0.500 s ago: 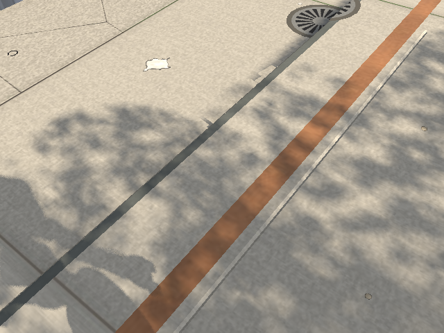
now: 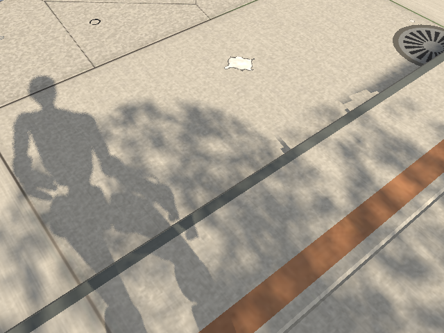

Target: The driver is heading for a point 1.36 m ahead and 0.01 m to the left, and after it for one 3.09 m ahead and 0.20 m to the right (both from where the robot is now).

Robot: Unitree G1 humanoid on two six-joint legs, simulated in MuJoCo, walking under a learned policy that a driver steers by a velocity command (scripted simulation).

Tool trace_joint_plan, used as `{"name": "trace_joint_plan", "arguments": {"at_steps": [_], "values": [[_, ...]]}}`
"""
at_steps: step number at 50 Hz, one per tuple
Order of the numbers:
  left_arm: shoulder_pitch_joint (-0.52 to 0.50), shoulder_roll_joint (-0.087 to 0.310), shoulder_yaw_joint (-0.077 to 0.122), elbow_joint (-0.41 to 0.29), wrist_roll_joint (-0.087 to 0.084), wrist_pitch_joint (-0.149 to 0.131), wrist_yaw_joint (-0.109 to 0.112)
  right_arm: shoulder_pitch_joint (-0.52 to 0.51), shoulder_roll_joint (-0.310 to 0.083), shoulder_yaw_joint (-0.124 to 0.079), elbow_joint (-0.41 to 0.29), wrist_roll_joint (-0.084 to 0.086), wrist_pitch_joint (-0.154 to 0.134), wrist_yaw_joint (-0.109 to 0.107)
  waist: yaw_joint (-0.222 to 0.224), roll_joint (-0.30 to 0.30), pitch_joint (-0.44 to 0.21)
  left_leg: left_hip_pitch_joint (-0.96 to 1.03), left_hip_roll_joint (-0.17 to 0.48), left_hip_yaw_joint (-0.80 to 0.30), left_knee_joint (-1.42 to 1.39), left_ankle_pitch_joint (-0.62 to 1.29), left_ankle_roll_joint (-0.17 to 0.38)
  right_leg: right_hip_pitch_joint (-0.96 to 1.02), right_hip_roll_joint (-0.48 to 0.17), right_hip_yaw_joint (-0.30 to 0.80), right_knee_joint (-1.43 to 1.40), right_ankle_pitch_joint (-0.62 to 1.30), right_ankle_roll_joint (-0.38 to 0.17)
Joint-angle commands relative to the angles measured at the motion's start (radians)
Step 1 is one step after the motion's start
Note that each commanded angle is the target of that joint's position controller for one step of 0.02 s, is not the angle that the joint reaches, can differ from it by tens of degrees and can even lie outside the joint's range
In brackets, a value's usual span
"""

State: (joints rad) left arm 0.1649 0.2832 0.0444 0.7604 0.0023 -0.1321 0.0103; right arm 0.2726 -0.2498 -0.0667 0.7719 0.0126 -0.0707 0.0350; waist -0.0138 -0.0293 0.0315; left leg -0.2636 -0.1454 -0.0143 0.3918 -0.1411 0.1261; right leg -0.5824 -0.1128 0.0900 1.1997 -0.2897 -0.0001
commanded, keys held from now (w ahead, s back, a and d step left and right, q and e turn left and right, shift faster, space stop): w+q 0.28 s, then w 0.72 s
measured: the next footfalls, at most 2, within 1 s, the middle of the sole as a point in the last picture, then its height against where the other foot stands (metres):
right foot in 0.30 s outside the picture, level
left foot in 0.84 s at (169, 307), level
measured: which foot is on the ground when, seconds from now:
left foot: down 0.00-0.32, up 0.34-0.82, down 0.84-1.00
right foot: up 0.00-0.28, down 0.30-0.88, up 0.90-1.00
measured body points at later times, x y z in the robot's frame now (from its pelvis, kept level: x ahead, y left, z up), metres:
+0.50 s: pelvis +0.27 -0.06 +0.01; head +0.29 -0.05 +0.46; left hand +0.25 +0.19 -0.12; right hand +0.42 -0.27 -0.12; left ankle +0.25 +0.08 -0.65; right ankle +0.31 -0.14 -0.74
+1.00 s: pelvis +0.51 +0.07 +0.01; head +0.52 +0.08 +0.46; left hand +0.48 +0.32 -0.14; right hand +0.68 -0.15 -0.12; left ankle +0.52 +0.16 -0.74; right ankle +0.48 -0.10 -0.65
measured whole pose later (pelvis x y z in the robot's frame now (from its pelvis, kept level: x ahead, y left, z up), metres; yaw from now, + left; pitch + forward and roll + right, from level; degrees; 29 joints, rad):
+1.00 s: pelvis +0.51 +0.07 +0.01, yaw +17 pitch +0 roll +0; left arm 0.33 0.24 0.02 0.93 0.09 -0.10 -0.05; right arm 0.25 -0.23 -0.04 0.86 -0.05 -0.11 0.01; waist 0.00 -0.01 0.01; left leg -0.23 -0.04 0.05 0.38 -0.15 0.07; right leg -0.39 -0.05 0.03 1.11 -0.36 -0.09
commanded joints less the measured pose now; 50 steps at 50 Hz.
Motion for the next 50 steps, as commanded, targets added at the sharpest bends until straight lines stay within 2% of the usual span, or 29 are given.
{"name": "trace_joint_plan", "arguments": {"at_steps": [1,4,8,11,13,14,15,16,17,18,19,20,21,22,23,25,27,30,33,38,40,42,43,44,45,46,47,48,50], "values": [[0.068,0.07,0.024,-0.063,0.023,0.022,0.01,-0.041,-0.137,-0.03,-0.084,0.001,-0.024,-0.021,0.052,0.037,-0.036,-0.029,0.255,-0.267,-0.196,0.268,0.187,-0.039,-0.017,-0.023,-0.118,0.111,0.049],[-0.069,0.052,0.018,-0.115,0.018,0.023,0.014,0.029,-0.149,-0.031,-0.074,0.006,-0.012,-0.038,-0.003,0.07,-0.021,-0.022,0.219,-0.248,-0.172,0.2,0.145,-0.058,0.022,-0.031,-0.353,0.283,0.061],[-0.201,0.043,0.01,-0.162,0.0,0.01,-0.004,0.087,-0.164,-0.033,-0.063,0.015,-0.001,-0.046,-0.061,0.114,-0.026,0.027,0.221,-0.291,-0.125,0.077,0.108,0.006,0.084,-0.035,-0.593,0.374,0.056],[-0.226,0.077,0.022,-0.187,-0.006,-0.006,-0.023,0.109,-0.159,-0.029,-0.058,0.021,0.009,-0.051,-0.062,0.128,-0.04,0.107,0.258,-0.383,-0.043,0.049,0.1,0.046,0.107,-0.011,-0.676,0.314,0.034],[-0.18,0.101,0.035,-0.185,-0.011,-0.015,-0.028,0.086,-0.167,-0.032,-0.066,0.017,0.016,-0.054,-0.029,0.162,-0.048,0.135,0.275,-0.438,0.011,0.07,0.083,0.121,0.116,-0.011,-0.709,0.22,0.006],[-0.039,0.029,-0.013,-0.132,0.059,0.024,-0.013,0.141,-0.115,0.007,0.033,-0.159,-0.02,0.019,0.068,0.129,-0.019,0.138,0.302,-0.449,0.026,0.287,0.052,0.233,0.071,-0.018,-0.693,0.372,-0.038],[0.092,0.091,0.009,-0.104,0.048,0.034,-0.005,0.109,-0.1,0.0,0.014,-0.131,-0.046,0.056,0.124,0.071,-0.08,0.1,0.222,-0.406,0.18,0.377,0.015,0.423,0.073,-0.039,-0.714,0.333,-0.082],[0.235,0.163,0.022,-0.061,0.054,0.035,-0.01,0.21,-0.01,0.023,0.009,-0.106,-0.068,0.07,0.112,-0.122,-0.332,-0.029,0.047,-0.298,0.454,0.192,-0.043,0.82,-0.05,0.116,-0.632,0.463,-0.247],[0.342,0.177,0.01,-0.046,0.058,0.038,-0.027,0.35,0.029,0.039,0.028,-0.107,-0.087,0.086,0.1,-0.353,-0.48,-0.467,-0.1,-0.243,0.777,-0.469,-0.116,1.203,-0.257,0.593,-0.758,0.293,-0.477],[0.339,0.111,0.005,-0.021,0.073,0.03,-0.027,0.129,-0.106,0.006,0.007,-0.088,-0.083,0.089,0.167,-0.115,-0.165,-0.711,0.0,-0.206,0.939,-0.409,-0.087,1.006,-0.251,0.633,-0.9,-0.032,-0.35],[0.236,0.091,-0.001,-0.02,0.044,0.025,-0.028,0.069,-0.112,0.002,0.017,-0.081,-0.069,0.057,0.117,-0.052,-0.03,-0.693,0.081,-0.178,0.963,-0.274,-0.072,0.778,-0.225,0.507,-0.946,-0.222,-0.274],[0.165,0.028,-0.021,-0.034,0.033,0.023,-0.02,0.059,-0.106,0.006,0.022,-0.083,-0.059,0.026,0.078,-0.051,-0.028,-0.606,0.145,-0.16,0.893,-0.181,-0.064,0.634,-0.2,0.426,-0.999,-0.194,-0.264],[0.152,-0.022,-0.039,-0.017,0.029,0.018,-0.011,0.038,-0.065,0.024,0.019,-0.101,-0.051,0.01,0.052,-0.071,-0.038,-0.514,0.191,-0.162,0.827,-0.118,-0.056,0.553,-0.173,0.337,-1.037,-0.056,-0.26],[0.119,-0.043,-0.046,-0.026,0.035,0.017,0.001,0.01,-0.041,0.036,0.012,-0.115,-0.041,0.007,0.031,-0.043,-0.044,-0.45,0.214,-0.139,0.797,-0.126,-0.066,0.493,-0.163,0.288,-1.071,0.024,-0.257],[0.1,-0.038,-0.042,-0.028,0.039,0.009,0.011,0.0,-0.031,0.037,0.007,-0.11,-0.031,0.007,0.021,-0.034,-0.057,-0.418,0.217,-0.117,0.751,-0.159,-0.076,0.477,-0.143,0.233,-1.092,0.062,-0.258],[0.128,0.017,-0.023,-0.014,0.046,-0.008,0.008,-0.023,-0.021,0.044,0.007,-0.094,-0.024,0.016,0.033,-0.03,-0.037,-0.413,0.219,-0.071,0.657,-0.087,-0.097,0.452,-0.104,0.122,-1.116,0.146,-0.266],[0.187,0.034,-0.016,0.014,0.067,-0.012,-0.012,-0.062,-0.008,0.052,-0.001,-0.092,-0.018,0.025,0.048,-0.014,-0.016,-0.428,0.23,-0.033,0.53,0.042,-0.105,0.449,-0.099,0.061,-1.122,0.248,-0.282],[0.264,0.024,-0.021,0.065,0.061,-0.007,-0.049,-0.135,0.011,0.062,-0.026,-0.088,0.002,0.032,0.064,-0.024,0.014,-0.366,0.228,0.007,0.356,0.175,-0.098,0.42,-0.088,0.001,-1.115,0.31,-0.279],[0.32,0.038,-0.021,0.111,0.063,-0.007,-0.069,-0.208,-0.016,0.055,-0.059,-0.083,0.013,0.032,0.077,-0.039,0.034,-0.391,0.218,-0.005,0.256,0.201,-0.08,0.518,-0.122,0.007,-1.084,0.365,-0.281],[0.381,0.063,-0.016,0.172,0.057,0.013,-0.06,-0.335,-0.036,0.041,-0.101,-0.075,0.011,0.02,0.103,-0.044,0.056,-0.39,0.191,0.014,0.128,0.094,-0.047,0.72,-0.163,0.007,-1.046,0.411,-0.242],[0.369,0.089,-0.007,0.182,0.053,0.027,-0.054,-0.339,-0.044,0.032,-0.102,-0.066,0.004,0.018,0.076,-0.05,0.052,-0.264,0.158,0.06,0.078,0.082,-0.026,0.711,-0.16,-0.017,-1.001,0.537,-0.223],[0.331,0.116,0.002,0.177,0.065,0.027,-0.053,-0.202,-0.11,0.001,-0.068,-0.037,-0.016,0.009,-0.01,-0.041,-0.049,0.103,0.114,0.089,0.106,0.161,0.034,0.557,-0.08,-0.099,-0.815,0.812,-0.16],[0.364,0.06,-0.013,0.161,0.076,0.017,-0.053,-0.007,-0.158,-0.009,-0.019,-0.04,-0.028,-0.001,-0.05,0.058,-0.251,0.488,0.216,-0.025,0.214,0.353,0.149,0.354,0.012,-0.159,-0.547,0.68,-0.087],[0.449,-0.042,-0.052,0.14,0.098,0.004,-0.074,0.271,-0.181,-0.013,0.041,-0.047,-0.019,-0.011,-0.123,0.269,-0.493,0.919,0.492,-0.501,0.039,0.193,0.36,0.015,0.166,-0.143,-0.223,0.046,-0.015],[0.264,0.019,-0.026,0.132,0.065,0.003,-0.091,0.4,-0.139,-0.01,0.108,-0.087,-0.028,-0.021,-0.2,0.148,-0.3,0.817,0.507,-0.617,-0.093,0.032,0.267,-0.159,0.169,-0.015,-0.009,-0.254,-0.061],[0.145,0.027,-0.013,0.103,0.051,-0.003,-0.083,0.298,-0.156,-0.022,0.115,-0.085,-0.046,-0.026,-0.157,0.124,-0.057,0.567,0.473,-0.474,-0.133,-0.134,0.171,-0.242,0.089,0.022,0.062,-0.185,-0.099],[0.13,0.054,-0.001,0.109,0.067,-0.002,-0.062,0.167,-0.103,-0.007,0.095,-0.071,-0.047,-0.032,-0.094,0.113,0.002,0.381,0.439,-0.385,-0.175,-0.155,0.144,-0.18,0.036,0.001,0.03,-0.116,-0.113],[0.145,0.027,-0.005,0.106,0.088,0.003,-0.048,0.1,-0.04,0.018,0.084,-0.059,-0.045,-0.034,-0.035,0.109,-0.01,0.277,0.41,-0.314,-0.203,-0.079,0.139,-0.106,0.008,-0.002,-0.014,-0.066,-0.121],[0.141,-0.056,-0.026,0.101,0.094,0.027,-0.048,0.03,0.021,0.04,0.063,-0.063,-0.046,-0.032,0.03,0.084,-0.004,0.14,0.391,-0.242,-0.267,0.011,0.136,-0.015,-0.012,-0.018,-0.07,-0.017,-0.105]]}}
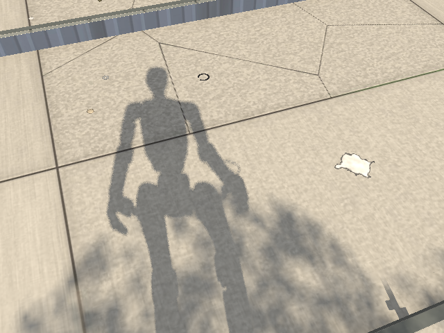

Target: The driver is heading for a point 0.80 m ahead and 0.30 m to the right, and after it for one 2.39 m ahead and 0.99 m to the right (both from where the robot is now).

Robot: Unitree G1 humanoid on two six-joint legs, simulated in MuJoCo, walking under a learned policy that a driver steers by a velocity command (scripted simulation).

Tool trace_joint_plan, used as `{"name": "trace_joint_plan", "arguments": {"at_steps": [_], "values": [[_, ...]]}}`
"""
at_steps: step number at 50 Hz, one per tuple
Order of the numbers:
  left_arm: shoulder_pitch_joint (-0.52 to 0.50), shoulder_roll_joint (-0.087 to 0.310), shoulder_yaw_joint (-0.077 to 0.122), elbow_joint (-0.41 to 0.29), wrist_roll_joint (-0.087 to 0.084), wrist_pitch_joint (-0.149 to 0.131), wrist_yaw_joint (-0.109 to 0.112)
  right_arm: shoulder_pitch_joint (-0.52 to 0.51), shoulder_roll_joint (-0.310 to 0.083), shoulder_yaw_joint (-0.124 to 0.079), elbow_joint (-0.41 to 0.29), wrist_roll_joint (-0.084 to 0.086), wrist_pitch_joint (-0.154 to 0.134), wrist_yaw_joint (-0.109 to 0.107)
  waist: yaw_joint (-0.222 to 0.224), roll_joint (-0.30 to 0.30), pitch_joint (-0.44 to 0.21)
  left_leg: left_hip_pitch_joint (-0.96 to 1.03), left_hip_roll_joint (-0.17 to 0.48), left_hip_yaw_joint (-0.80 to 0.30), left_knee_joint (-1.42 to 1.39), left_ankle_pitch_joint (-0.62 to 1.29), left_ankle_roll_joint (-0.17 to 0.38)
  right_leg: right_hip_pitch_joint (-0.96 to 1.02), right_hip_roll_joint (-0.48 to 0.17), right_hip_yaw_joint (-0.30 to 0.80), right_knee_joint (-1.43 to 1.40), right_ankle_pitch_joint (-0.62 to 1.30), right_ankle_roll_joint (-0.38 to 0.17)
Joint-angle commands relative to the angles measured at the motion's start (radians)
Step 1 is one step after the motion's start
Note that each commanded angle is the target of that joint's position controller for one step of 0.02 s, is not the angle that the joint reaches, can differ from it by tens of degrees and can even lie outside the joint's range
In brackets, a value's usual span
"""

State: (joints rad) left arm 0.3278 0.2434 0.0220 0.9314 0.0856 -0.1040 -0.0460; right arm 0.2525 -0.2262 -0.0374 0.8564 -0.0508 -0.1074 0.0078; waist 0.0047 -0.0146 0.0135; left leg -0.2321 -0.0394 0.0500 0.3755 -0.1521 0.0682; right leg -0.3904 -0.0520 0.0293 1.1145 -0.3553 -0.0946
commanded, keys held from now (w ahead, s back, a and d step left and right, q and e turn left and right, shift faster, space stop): w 0.14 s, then w+e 0.86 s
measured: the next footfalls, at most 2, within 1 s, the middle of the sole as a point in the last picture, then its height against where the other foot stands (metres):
right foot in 0.34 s outside the picture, level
left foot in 0.84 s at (226, 310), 0.12 m lower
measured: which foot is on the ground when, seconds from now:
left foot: down 0.00-0.36, up 0.38-0.82, down 0.84-1.00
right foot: up 0.00-0.32, down 0.34-0.86, up 0.88-1.00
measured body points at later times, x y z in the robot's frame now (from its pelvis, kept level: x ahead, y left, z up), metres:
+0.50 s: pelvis +0.27 -0.06 -0.02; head +0.29 -0.07 +0.43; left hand +0.37 +0.19 -0.15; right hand +0.32 -0.32 -0.15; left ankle +0.19 +0.07 -0.66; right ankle +0.30 -0.14 -0.74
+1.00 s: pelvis +0.54 -0.08 -0.13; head +0.54 -0.08 +0.32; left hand +0.69 +0.15 -0.26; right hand +0.52 -0.34 -0.26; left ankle +0.59 +0.03 -0.86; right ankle +0.46 -0.17 -0.64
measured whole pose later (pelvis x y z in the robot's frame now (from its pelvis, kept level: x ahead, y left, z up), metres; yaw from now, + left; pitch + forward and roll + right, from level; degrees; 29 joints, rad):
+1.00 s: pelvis +0.54 -0.08 -0.13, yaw -26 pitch +1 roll +2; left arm 0.36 0.24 0.04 0.83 -0.06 -0.02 0.05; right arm 0.28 -0.20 -0.04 0.89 0.01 -0.08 -0.01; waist 0.05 -0.04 -0.03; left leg -0.25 -0.03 0.04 0.49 -0.26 0.02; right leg -0.80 0.01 0.05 1.85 -0.50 -0.01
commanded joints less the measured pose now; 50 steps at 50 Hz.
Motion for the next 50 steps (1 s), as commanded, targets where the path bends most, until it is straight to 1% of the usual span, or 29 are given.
{"name": "trace_joint_plan", "arguments": {"at_steps": [1,4,9,11,14,18,19,20,21,22,23,24,25,26,28,29,33,37,38,39,41,42,43,44,45,46,47,49,50], "values": [[-0.03,-0.022,-0.005,-0.072,0.001,0.006,0.004,0.046,-0.008,0.01,-0.024,0.0,-0.019,-0.005,0.019,0.07,0.022,0.086,0.268,-0.268,-0.275,0.038,0.191,-0.209,-0.07,0.028,-0.024,0.07,0.0],[-0.121,-0.008,-0.006,-0.1,-0.012,0.016,-0.007,0.094,-0.043,0.006,0.008,-0.025,-0.038,0.009,0.008,0.06,0.035,0.048,0.236,-0.17,-0.281,0.226,0.202,-0.238,-0.071,-0.01,-0.222,0.277,0.037],[-0.258,0.021,-0.001,-0.162,-0.01,0.046,-0.023,0.181,-0.089,0.004,0.077,-0.028,-0.03,0.064,-0.01,0.087,0.038,0.03,0.234,-0.086,-0.237,0.349,0.197,-0.14,-0.02,-0.028,-0.43,0.483,0.052],[-0.243,0.039,0.005,-0.168,-0.016,0.046,-0.019,0.199,-0.079,0.014,0.099,-0.05,-0.029,0.057,0.01,0.083,0.05,0.135,0.296,-0.095,-0.202,0.366,0.182,-0.194,-0.046,0.043,-0.382,0.517,0.034],[-0.247,0.071,0.027,-0.172,-0.014,0.02,-0.017,0.218,-0.077,0.017,0.102,-0.049,-0.025,0.014,-0.005,0.054,0.043,0.304,0.309,-0.044,-0.104,0.413,0.132,-0.254,-0.03,0.01,-0.34,0.384,0.008],[-0.133,0.14,0.072,-0.167,-0.062,-0.015,-0.007,0.214,-0.173,-0.01,0.103,-0.024,-0.015,0.007,0.052,0.053,-0.009,0.199,0.216,0.083,0.23,0.734,0.064,0.19,0.117,-0.135,-0.517,0.279,-0.06],[-0.004,0.176,0.082,-0.136,-0.059,-0.034,0.008,0.338,-0.091,0.011,0.112,-0.054,-0.012,0.017,0.024,-0.079,-0.176,-0.01,0.15,0.084,0.491,0.477,0.001,0.55,0.049,0.033,-0.456,0.496,-0.185],[0.205,0.173,0.076,-0.093,-0.038,-0.031,0.017,0.36,0.0,0.048,0.089,-0.077,-0.018,0.046,0.106,-0.234,-0.356,-0.348,-0.035,0.037,0.819,-0.363,-0.075,0.901,-0.183,0.499,-0.629,0.335,-0.403],[0.354,0.136,0.07,-0.02,-0.003,-0.042,0.018,0.052,-0.069,0.028,-0.006,-0.027,-0.024,0.071,0.231,-0.134,-0.177,-0.627,-0.056,-0.131,0.962,-0.459,-0.029,0.867,-0.186,0.651,-0.779,0.119,-0.322],[0.159,0.258,0.112,-0.018,-0.103,0.016,0.027,-0.021,-0.145,-0.028,-0.053,0.081,-0.024,0.013,0.094,-0.128,0.043,-0.632,0.043,-0.097,0.955,-0.317,-0.045,0.59,-0.257,0.611,-0.765,0.545,-0.311],[0.084,0.201,0.096,-0.065,-0.114,0.037,0.021,-0.011,-0.159,-0.027,-0.05,0.062,-0.018,-0.004,0.056,0.017,0.036,-0.506,0.091,-0.117,0.863,-0.254,-0.047,0.433,-0.242,0.53,-0.76,0.667,-0.279],[0.161,0.02,0.031,-0.029,-0.016,-0.018,0.015,-0.048,-0.081,0.014,-0.049,-0.047,-0.016,0.01,0.112,0.09,-0.119,-0.423,0.107,-0.214,0.88,-0.298,-0.042,0.421,-0.203,0.497,-0.768,0.346,-0.307],[0.101,-0.011,0.018,-0.03,-0.011,-0.034,0.008,-0.056,-0.005,0.03,-0.069,-0.069,0.001,0.003,0.032,0.015,0.001,-0.409,0.137,-0.199,0.787,-0.257,-0.032,0.276,-0.178,0.45,-0.812,0.254,-0.27],[0.027,-0.021,0.008,-0.044,-0.014,-0.037,0.003,-0.051,0.008,0.037,-0.074,-0.083,0.022,-0.003,-0.002,0.007,0.027,-0.356,0.137,-0.195,0.716,-0.264,-0.033,0.163,-0.131,0.414,-0.861,0.118,-0.244],[-0.06,0.039,0.012,-0.09,-0.022,-0.057,0.01,-0.018,-0.025,0.041,-0.073,-0.08,0.034,0.013,-0.026,0.003,0.026,-0.277,0.11,-0.164,0.606,-0.03,-0.012,0.011,-0.045,0.298,-0.853,0.067,-0.205],[-0.047,0.019,-0.002,-0.091,-0.009,-0.061,0.017,-0.053,-0.045,0.036,-0.091,-0.077,0.03,0.015,-0.008,0.03,0.013,-0.26,0.111,-0.185,0.479,0.182,-0.015,-0.038,-0.011,0.265,-0.795,0.074,-0.189],[0.076,0.091,0.008,-0.058,0.001,-0.055,-0.008,-0.131,-0.02,0.06,-0.173,-0.023,0.048,0.015,0.028,0.0,0.042,-0.01,0.076,-0.094,0.256,0.462,-0.079,-0.286,0.054,0.249,-0.653,0.005,-0.175],[0.271,0.068,-0.001,-0.016,-0.022,-0.042,-0.007,-0.273,-0.052,0.068,-0.221,-0.054,0.064,0.013,0.13,0.011,0.091,-0.256,0.083,-0.165,0.028,0.344,-0.123,0.072,0.007,0.467,-0.439,-0.17,-0.196],[0.133,0.131,0.045,-0.047,-0.16,0.005,0.064,-0.313,-0.116,0.006,-0.235,0.11,0.014,0.008,0.117,-0.049,0.075,-0.255,0.063,-0.235,-0.05,0.324,-0.082,0.092,0.014,0.495,-0.405,-0.001,-0.173],[0.145,0.118,0.039,-0.047,-0.149,0.039,0.094,-0.31,-0.11,0.006,-0.23,0.129,-0.012,0.013,0.119,-0.037,0.057,-0.233,0.079,-0.228,-0.125,0.41,-0.069,0.138,0.025,0.483,-0.328,0.061,-0.154],[0.203,0.057,0.032,-0.028,-0.118,0.078,0.108,-0.192,-0.071,-0.009,-0.18,0.081,-0.029,0.021,0.1,-0.011,-0.02,-0.004,0.086,-0.149,-0.19,0.608,-0.054,0.087,0.107,0.389,-0.127,0.039,-0.103],[0.19,0.023,0.026,-0.036,-0.11,0.075,0.1,-0.039,-0.075,-0.024,-0.131,0.075,-0.026,0.017,0.031,0.039,-0.082,0.255,0.131,-0.153,-0.042,0.659,-0.05,-0.109,0.157,0.301,0.072,-0.152,-0.065],[0.226,-0.028,0.012,-0.044,-0.118,0.061,0.083,0.214,-0.094,-0.035,-0.074,0.069,-0.022,0.009,-0.075,0.167,-0.241,0.702,0.279,-0.234,0.226,0.79,0.002,-0.459,0.201,0.207,0.396,-0.476,-0.01],[0.296,-0.001,0.007,-0.088,-0.148,0.045,0.083,0.329,-0.168,-0.054,-0.041,0.087,-0.01,0.011,-0.087,0.285,-0.35,0.845,0.46,-0.452,0.268,0.612,0.119,-0.649,0.162,0.19,0.737,-0.505,0.019],[0.276,0.032,0.007,-0.133,-0.163,0.026,0.081,0.328,-0.239,-0.078,-0.017,0.105,0.007,0.013,-0.077,0.335,-0.349,0.816,0.556,-0.619,0.15,0.232,0.232,-0.812,0.096,0.137,0.899,-0.405,0.046],[0.11,0.062,0.013,-0.18,-0.177,0.026,0.09,0.281,-0.209,-0.079,-0.006,0.092,0.017,-0.004,-0.094,0.193,-0.229,0.698,0.562,-0.674,-0.02,-0.255,0.27,-0.937,0.044,0.069,0.885,-0.22,0.061],[-0.049,0.09,0.029,-0.215,-0.164,0.037,0.102,0.191,-0.126,-0.05,-0.028,0.064,0.023,-0.025,-0.096,0.035,-0.097,0.519,0.531,-0.648,-0.11,-0.313,0.257,-0.931,0.027,0.043,0.892,-0.142,0.082],[-0.109,0.027,0.025,-0.251,-0.13,0.069,0.1,0.054,-0.037,-0.009,0.0,0.057,0.017,-0.03,-0.008,0.037,0.08,0.174,0.456,-0.494,-0.153,-0.165,0.187,-0.831,-0.036,0.128,0.797,-0.086,0.099],[-0.086,0.028,0.032,-0.258,-0.135,0.075,0.091,-0.005,-0.01,0.003,0.003,0.053,0.014,-0.019,0.046,0.066,0.137,0.036,0.363,-0.331,-0.174,-0.141,0.115,-0.76,-0.06,0.137,0.593,-0.021,0.091]]}}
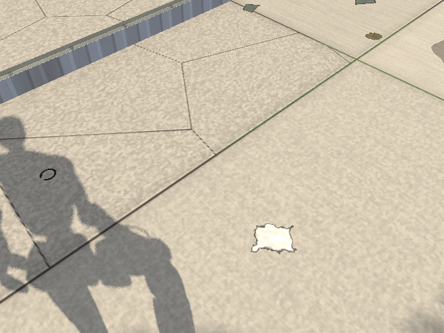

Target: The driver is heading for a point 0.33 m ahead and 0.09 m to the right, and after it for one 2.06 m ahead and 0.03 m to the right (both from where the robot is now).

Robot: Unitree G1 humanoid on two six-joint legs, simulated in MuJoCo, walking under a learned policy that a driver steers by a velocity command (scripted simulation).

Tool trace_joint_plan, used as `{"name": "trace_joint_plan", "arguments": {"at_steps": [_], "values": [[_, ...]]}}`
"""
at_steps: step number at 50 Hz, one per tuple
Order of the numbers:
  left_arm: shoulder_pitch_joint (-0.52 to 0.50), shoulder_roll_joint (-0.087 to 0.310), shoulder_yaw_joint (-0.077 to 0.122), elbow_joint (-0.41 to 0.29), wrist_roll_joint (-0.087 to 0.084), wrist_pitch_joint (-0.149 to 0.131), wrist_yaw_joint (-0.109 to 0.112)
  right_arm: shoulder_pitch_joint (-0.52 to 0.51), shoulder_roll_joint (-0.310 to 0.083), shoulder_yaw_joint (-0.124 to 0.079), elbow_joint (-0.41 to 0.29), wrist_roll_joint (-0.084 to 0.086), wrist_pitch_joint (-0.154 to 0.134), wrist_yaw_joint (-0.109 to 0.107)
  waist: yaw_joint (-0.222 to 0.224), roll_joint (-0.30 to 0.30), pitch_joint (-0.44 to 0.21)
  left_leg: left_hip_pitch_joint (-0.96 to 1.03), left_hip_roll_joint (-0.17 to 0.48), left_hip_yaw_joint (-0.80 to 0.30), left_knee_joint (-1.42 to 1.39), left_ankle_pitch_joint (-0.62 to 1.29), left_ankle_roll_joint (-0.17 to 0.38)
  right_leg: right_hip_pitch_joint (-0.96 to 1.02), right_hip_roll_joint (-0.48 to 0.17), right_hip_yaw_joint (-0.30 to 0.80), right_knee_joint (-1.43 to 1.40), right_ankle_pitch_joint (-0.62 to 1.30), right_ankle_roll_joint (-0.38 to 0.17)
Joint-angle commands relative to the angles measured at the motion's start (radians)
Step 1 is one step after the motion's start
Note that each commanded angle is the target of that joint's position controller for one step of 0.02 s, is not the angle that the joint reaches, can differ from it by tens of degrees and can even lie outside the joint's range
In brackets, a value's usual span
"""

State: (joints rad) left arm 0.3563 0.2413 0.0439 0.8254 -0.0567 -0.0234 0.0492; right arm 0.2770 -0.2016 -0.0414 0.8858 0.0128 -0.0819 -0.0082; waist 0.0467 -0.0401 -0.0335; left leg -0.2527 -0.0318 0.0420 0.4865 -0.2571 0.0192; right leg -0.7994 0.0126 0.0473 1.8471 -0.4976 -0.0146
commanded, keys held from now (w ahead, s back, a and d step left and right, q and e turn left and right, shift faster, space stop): w+e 0.56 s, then w+q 0.44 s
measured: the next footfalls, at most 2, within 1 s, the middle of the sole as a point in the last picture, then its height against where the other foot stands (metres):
right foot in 0.28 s outside the picture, level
left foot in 0.78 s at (265, 306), level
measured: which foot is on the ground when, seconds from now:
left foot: down 0.00-0.30, up 0.32-0.76, down 0.78-1.00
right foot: up 0.00-0.26, down 0.28-0.80, up 0.82-1.00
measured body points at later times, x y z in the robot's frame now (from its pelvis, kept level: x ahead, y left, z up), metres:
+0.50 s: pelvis +0.26 -0.09 +0.01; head +0.28 -0.12 +0.46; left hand +0.44 +0.13 -0.09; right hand +0.31 -0.40 -0.10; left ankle +0.36 +0.08 -0.65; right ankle +0.25 -0.15 -0.73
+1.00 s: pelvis +0.55 -0.12 +0.01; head +0.59 -0.12 +0.46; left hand +0.78 +0.08 -0.09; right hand +0.56 -0.41 -0.10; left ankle +0.59 -0.06 -0.73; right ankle +0.52 -0.28 -0.66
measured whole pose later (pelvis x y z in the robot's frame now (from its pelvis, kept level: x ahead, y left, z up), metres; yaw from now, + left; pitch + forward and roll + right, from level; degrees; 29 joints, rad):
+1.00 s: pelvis +0.55 -0.12 +0.01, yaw -16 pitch +3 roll +0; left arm 0.19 0.27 0.06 0.68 0.02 -0.10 0.01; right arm 0.30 -0.26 -0.06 0.75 0.01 -0.08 0.03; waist -0.04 -0.02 0.02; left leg -0.26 -0.11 -0.06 0.37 -0.15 0.09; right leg -0.56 -0.04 0.07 1.03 -0.31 0.01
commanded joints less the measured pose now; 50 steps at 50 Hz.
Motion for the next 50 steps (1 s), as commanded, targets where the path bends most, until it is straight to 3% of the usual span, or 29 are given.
{"name": "trace_joint_plan", "arguments": {"at_steps": [1,3,5,7,8,11,13,14,15,16,17,18,19,20,22,24,29,32,36,38,39,40,41,42,43,44,45,47,50], "values": [[-0.118,0.035,0.015,-0.176,0.014,-0.013,-0.009,-0.106,-0.05,0.006,-0.047,-0.024,-0.014,-0.001,0.032,0.12,0.186,-0.125,0.258,-0.16,-0.333,0.066,0.119,-0.159,-0.12,0.091,-0.394,0.238,0.017],[-0.099,0.036,0.027,-0.162,0.052,-0.031,-0.031,-0.116,-0.14,-0.014,-0.059,-0.051,-0.03,-0.01,0.019,0.128,0.101,-0.292,0.155,0.038,-0.327,0.252,0.112,0.197,-0.076,-0.021,-0.739,0.594,0.03],[-0.152,-0.01,0.015,-0.174,0.034,-0.038,-0.058,-0.048,-0.206,-0.03,-0.04,-0.022,-0.04,-0.021,-0.015,0.12,0.042,-0.179,0.22,0.017,-0.357,0.291,0.129,0.293,-0.078,-0.017,-0.95,0.691,0.017],[-0.227,-0.011,0.009,-0.211,0.026,-0.025,-0.075,-0.01,-0.218,-0.044,-0.02,0.012,-0.025,-0.026,-0.041,0.102,0.068,0.068,0.289,-0.012,-0.354,0.297,0.134,0.162,-0.094,0.004,-1.097,0.605,-0.014],[-0.273,0.0,0.008,-0.23,0.027,-0.022,-0.083,0.016,-0.22,-0.051,-0.015,0.018,-0.013,-0.024,-0.066,0.088,0.087,0.171,0.315,-0.017,-0.337,0.281,0.133,0.096,-0.097,-0.005,-1.142,0.537,-0.032],[-0.375,0.033,0.018,-0.28,0.033,-0.021,-0.103,0.083,-0.238,-0.069,-0.008,0.014,0.02,-0.012,-0.111,0.068,0.114,0.303,0.348,-0.004,-0.26,0.339,0.12,0.075,-0.068,-0.076,-1.221,0.357,-0.076],[-0.265,0.087,0.047,-0.267,0.032,-0.019,-0.101,0.076,-0.26,-0.075,-0.017,0.006,0.035,-0.008,-0.041,0.097,0.032,0.292,0.305,0.079,-0.038,0.701,0.085,0.31,0.014,-0.147,-1.269,0.279,-0.112],[-0.084,0.161,0.084,-0.219,0.028,-0.017,-0.09,0.091,-0.241,-0.067,-0.028,-0.005,0.037,-0.012,0.034,0.075,-0.076,0.171,0.258,0.133,0.201,0.776,0.047,0.602,0.048,-0.126,-1.271,0.32,-0.148],[0.069,0.307,0.125,-0.203,0.032,-0.018,-0.075,0.111,-0.18,-0.037,-0.096,-0.028,0.017,-0.007,0.07,-0.095,-0.23,-0.263,0.156,0.159,0.633,0.44,-0.029,1.049,-0.2,0.324,-1.285,0.297,-0.308],[0.105,0.319,0.119,-0.211,0.015,-0.021,-0.071,0.072,-0.145,-0.016,-0.119,-0.033,-0.027,0.01,0.065,-0.188,-0.372,-0.51,-0.005,-0.042,0.883,-0.291,-0.055,1.219,-0.36,0.787,-1.505,0.205,-0.422],[0.109,0.254,0.094,-0.202,0.034,-0.025,-0.07,-0.006,-0.216,-0.04,-0.142,0.011,-0.054,0.025,0.092,-0.104,-0.313,-0.639,0.051,-0.147,0.943,-0.241,-0.032,1.205,-0.34,0.7,-1.528,0.154,-0.366],[0.055,0.209,0.08,-0.201,0.037,-0.027,-0.066,-0.041,-0.208,-0.036,-0.149,0.021,-0.064,0.026,0.063,-0.066,-0.192,-0.647,0.091,-0.126,0.891,-0.156,-0.016,1.059,-0.3,0.552,-1.523,0.212,-0.321],[-0.033,0.184,0.07,-0.217,0.039,-0.027,-0.063,-0.057,-0.202,-0.038,-0.153,0.0,-0.064,0.015,0.014,0.015,-0.102,-0.589,0.128,-0.119,0.789,-0.081,-0.017,0.88,-0.256,0.442,-1.535,0.319,-0.287],[-0.102,0.152,0.059,-0.234,0.047,-0.029,-0.062,-0.058,-0.213,-0.049,-0.152,-0.018,-0.055,0.005,-0.032,0.012,-0.06,-0.505,0.156,-0.116,0.713,-0.042,-0.023,0.749,-0.216,0.36,-1.559,0.434,-0.268],[-0.151,0.15,0.06,-0.252,0.054,-0.034,-0.059,-0.035,-0.196,-0.053,-0.161,-0.027,-0.034,0.005,-0.076,-0.01,-0.039,-0.423,0.157,-0.109,0.654,-0.015,-0.043,0.627,-0.181,0.321,-1.595,0.527,-0.277],[-0.132,0.161,0.065,-0.239,0.049,-0.041,-0.049,-0.055,-0.177,-0.051,-0.168,-0.033,-0.023,0.003,-0.082,0.007,-0.027,-0.415,0.142,-0.095,0.572,0.046,-0.069,0.575,-0.159,0.27,-1.606,0.602,-0.282],[-0.053,0.164,0.07,-0.186,0.036,-0.03,-0.024,-0.247,-0.116,-0.025,-0.217,-0.026,-0.031,0.017,-0.015,-0.036,0.006,-0.341,0.074,-0.08,0.172,0.354,-0.077,0.538,-0.09,0.183,-1.582,0.551,-0.221],[-0.001,0.157,0.068,-0.152,0.032,-0.042,-0.031,-0.303,-0.126,-0.022,-0.231,-0.012,-0.039,0.036,0.025,-0.052,0.026,-0.297,0.071,-0.077,0.094,0.443,-0.045,0.579,-0.138,0.205,-1.584,0.47,-0.213],[0.038,0.176,0.075,-0.117,0.039,-0.041,-0.034,-0.339,-0.159,-0.028,-0.268,-0.005,-0.043,0.049,0.03,-0.065,0.053,-0.38,0.067,-0.07,0.036,0.232,0.035,0.792,-0.228,0.244,-1.507,0.614,-0.194],[0.006,0.185,0.077,-0.118,0.039,-0.037,-0.033,-0.23,-0.184,-0.044,-0.246,-0.006,-0.044,0.05,-0.032,-0.064,-0.006,-0.213,0.011,-0.015,-0.004,0.179,0.083,0.817,-0.195,0.183,-1.383,0.926,-0.161],[-0.01,0.172,0.069,-0.124,0.043,-0.037,-0.033,-0.103,-0.215,-0.061,-0.216,-0.013,-0.043,0.047,-0.095,-0.044,-0.092,-0.018,0.014,-0.029,0.001,0.229,0.122,0.774,-0.147,0.132,-1.225,1.034,-0.135],[0.008,0.136,0.051,-0.144,0.064,-0.041,-0.03,0.056,-0.275,-0.074,-0.202,-0.02,-0.042,0.045,-0.143,0.07,-0.237,0.279,0.179,-0.252,0.026,0.315,0.211,0.592,-0.083,0.084,-0.939,0.794,-0.098],[0.119,0.082,0.032,-0.14,0.057,-0.057,-0.037,0.125,-0.321,-0.089,-0.175,-0.009,-0.035,0.053,-0.105,0.349,-0.32,0.589,0.36,-0.704,-0.084,0.107,0.369,0.206,0.079,0.024,-0.604,0.101,-0.01],[0.067,0.144,0.038,-0.143,0.052,-0.072,-0.044,0.133,-0.237,-0.069,-0.175,0.022,-0.027,0.053,-0.134,0.276,-0.28,0.612,0.354,-0.818,-0.166,-0.096,0.339,0.059,0.042,0.107,-0.521,-0.028,-0.014],[-0.053,0.175,0.045,-0.175,0.035,-0.083,-0.049,0.065,-0.206,-0.059,-0.194,0.016,-0.019,0.046,-0.142,0.184,-0.131,0.493,0.329,-0.694,-0.185,-0.073,0.293,-0.005,-0.002,0.098,-0.521,0.059,-0.014],[-0.129,0.161,0.039,-0.191,0.047,-0.093,-0.047,0.023,-0.203,-0.055,-0.212,0.0,-0.012,0.043,-0.131,0.077,-0.059,0.366,0.29,-0.597,-0.197,0.044,0.271,0.015,-0.031,0.074,-0.572,0.119,-0.014],[-0.158,0.151,0.042,-0.204,0.068,-0.099,-0.045,-0.002,-0.196,-0.053,-0.218,-0.004,-0.009,0.041,-0.103,0.032,-0.013,0.272,0.258,-0.539,-0.211,0.16,0.264,0.04,-0.055,0.064,-0.652,0.157,-0.006],[-0.139,0.132,0.043,-0.209,0.082,-0.094,-0.04,-0.02,-0.183,-0.048,-0.225,-0.006,-0.008,0.037,-0.057,0.081,-0.022,0.192,0.207,-0.466,-0.238,0.292,0.259,0.125,-0.078,0.054,-0.761,0.192,0.014],[-0.167,0.104,0.035,-0.215,0.078,-0.079,-0.032,0.001,-0.206,-0.056,-0.211,0.004,-0.006,0.023,-0.049,0.102,-0.011,0.111,0.185,-0.4,-0.256,0.374,0.266,0.139,-0.071,0.023,-0.903,0.224,0.052]]}}
Keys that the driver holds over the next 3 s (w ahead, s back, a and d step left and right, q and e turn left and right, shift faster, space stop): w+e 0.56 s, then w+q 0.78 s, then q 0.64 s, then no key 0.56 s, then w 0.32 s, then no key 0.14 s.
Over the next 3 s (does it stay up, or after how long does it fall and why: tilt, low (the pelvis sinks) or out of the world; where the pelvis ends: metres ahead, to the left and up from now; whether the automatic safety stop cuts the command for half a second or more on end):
stays up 1.00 -0.20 0.01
